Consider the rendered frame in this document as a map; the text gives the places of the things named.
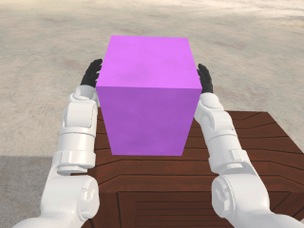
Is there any carton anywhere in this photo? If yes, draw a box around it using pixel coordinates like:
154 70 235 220
95 35 202 156

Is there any right robot hand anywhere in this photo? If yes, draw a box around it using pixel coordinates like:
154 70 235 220
197 64 214 94

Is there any left robot hand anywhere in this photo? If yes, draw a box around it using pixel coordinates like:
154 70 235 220
80 59 103 88

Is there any left robot upper arm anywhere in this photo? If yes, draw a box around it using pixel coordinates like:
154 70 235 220
11 175 100 228

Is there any pedestal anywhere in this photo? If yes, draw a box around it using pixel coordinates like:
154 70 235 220
70 106 304 228

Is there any right robot forearm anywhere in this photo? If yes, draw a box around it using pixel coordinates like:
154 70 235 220
194 92 270 205

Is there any right robot upper arm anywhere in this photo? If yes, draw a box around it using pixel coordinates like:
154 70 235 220
211 173 304 228

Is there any left robot forearm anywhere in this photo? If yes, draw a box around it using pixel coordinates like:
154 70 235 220
40 85 98 213

